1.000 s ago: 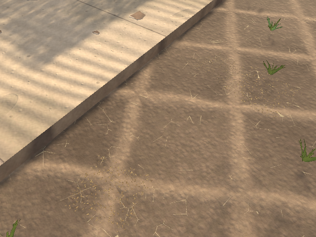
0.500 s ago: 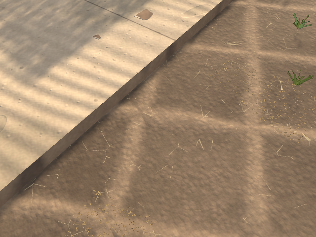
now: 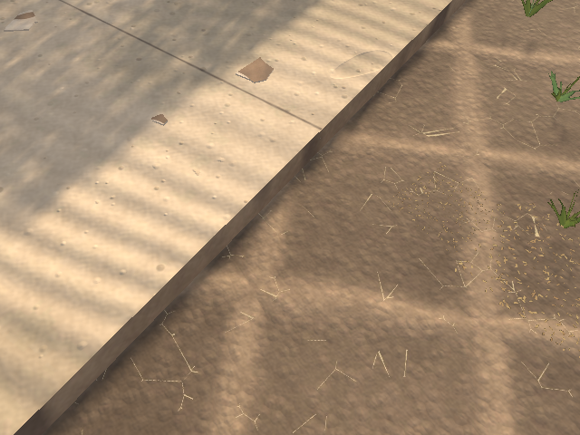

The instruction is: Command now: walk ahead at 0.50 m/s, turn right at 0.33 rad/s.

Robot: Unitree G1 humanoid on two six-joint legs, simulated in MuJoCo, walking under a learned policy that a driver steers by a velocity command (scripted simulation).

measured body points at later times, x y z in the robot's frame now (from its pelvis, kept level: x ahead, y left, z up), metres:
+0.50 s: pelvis +0.27 -0.07 -0.02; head +0.31 -0.08 +0.43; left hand +0.52 +0.13 -0.12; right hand +0.21 -0.34 -0.16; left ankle +0.10 +0.10 -0.67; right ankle +0.35 -0.16 -0.73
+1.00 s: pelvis +0.56 -0.13 -0.01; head +0.59 -0.14 +0.44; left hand +0.70 +0.12 -0.14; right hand +0.66 -0.44 -0.09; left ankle +0.71 -0.09 -0.73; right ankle +0.35 -0.16 -0.71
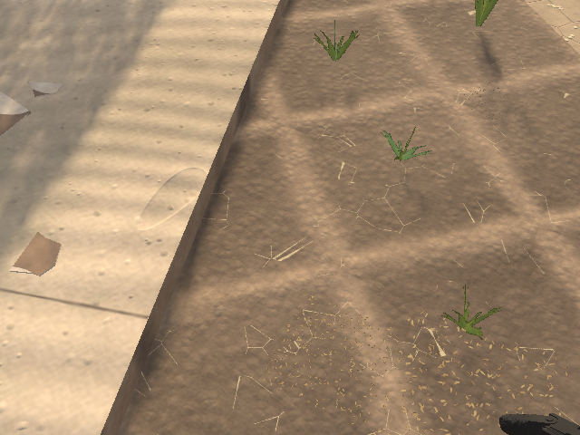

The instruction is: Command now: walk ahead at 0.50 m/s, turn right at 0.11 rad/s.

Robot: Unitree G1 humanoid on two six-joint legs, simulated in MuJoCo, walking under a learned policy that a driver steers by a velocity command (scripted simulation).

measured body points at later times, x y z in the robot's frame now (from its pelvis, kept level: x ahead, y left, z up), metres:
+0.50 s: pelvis +0.27 -0.03 +0.00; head +0.30 -0.03 +0.45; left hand +0.51 +0.20 -0.07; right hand +0.25 -0.31 -0.13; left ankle +0.11 +0.10 -0.72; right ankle +0.40 -0.14 -0.72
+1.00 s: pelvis +0.53 -0.01 +0.01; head +0.56 +0.00 +0.45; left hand +0.49 +0.27 -0.13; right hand +0.78 -0.20 -0.09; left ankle +0.65 +0.14 -0.70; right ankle +0.40 -0.14 -0.72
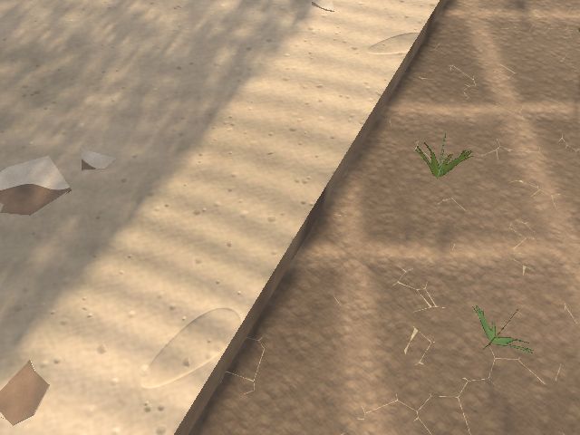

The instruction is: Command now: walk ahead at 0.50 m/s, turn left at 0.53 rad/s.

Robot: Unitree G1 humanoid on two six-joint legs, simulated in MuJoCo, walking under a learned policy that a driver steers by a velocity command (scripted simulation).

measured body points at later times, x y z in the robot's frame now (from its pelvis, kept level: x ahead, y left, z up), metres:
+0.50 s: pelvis +0.29 +0.02 +0.00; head +0.31 +0.02 +0.45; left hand +0.40 +0.30 -0.09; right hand +0.38 -0.26 -0.12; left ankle +0.15 +0.10 -0.73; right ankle +0.43 -0.06 -0.72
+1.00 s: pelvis +0.52 +0.10 +0.01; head +0.54 +0.10 +0.46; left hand +0.34 +0.28 -0.12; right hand +0.82 -0.02 -0.06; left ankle +0.52 +0.21 -0.54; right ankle +0.43 -0.06 -0.73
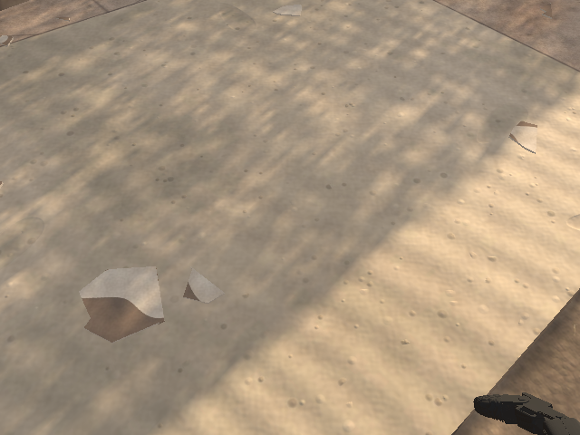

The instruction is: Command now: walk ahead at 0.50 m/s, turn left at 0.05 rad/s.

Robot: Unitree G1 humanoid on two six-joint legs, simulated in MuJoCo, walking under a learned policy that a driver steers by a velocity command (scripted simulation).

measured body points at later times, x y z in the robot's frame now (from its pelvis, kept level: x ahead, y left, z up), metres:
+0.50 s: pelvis +0.30 +0.11 +0.10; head +0.31 +0.13 +0.55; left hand +0.50 +0.35 -0.01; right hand +0.27 -0.14 -0.03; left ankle +0.25 +0.14 -0.64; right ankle +0.43 -0.07 -0.55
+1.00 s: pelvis +0.54 +0.11 +0.09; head +0.59 +0.09 +0.54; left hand +0.74 +0.33 -0.02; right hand +0.64 -0.20 +0.02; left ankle +0.69 +0.25 -0.60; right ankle +0.53 +0.02 -0.64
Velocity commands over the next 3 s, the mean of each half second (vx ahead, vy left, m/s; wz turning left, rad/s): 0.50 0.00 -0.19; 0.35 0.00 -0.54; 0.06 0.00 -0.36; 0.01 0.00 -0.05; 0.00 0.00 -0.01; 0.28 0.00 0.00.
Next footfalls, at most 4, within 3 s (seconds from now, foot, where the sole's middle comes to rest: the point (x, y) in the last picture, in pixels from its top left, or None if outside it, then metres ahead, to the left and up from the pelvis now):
0.14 left None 0.29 0.14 -0.68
0.74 right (322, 390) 0.56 0.01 -0.68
1.10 left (252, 303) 0.77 0.19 -0.68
1.44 right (323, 381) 0.58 0.01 -0.68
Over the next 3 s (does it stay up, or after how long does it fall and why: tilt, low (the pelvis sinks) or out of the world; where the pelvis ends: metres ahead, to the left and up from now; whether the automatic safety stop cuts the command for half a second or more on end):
stays up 0.76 0.08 0.10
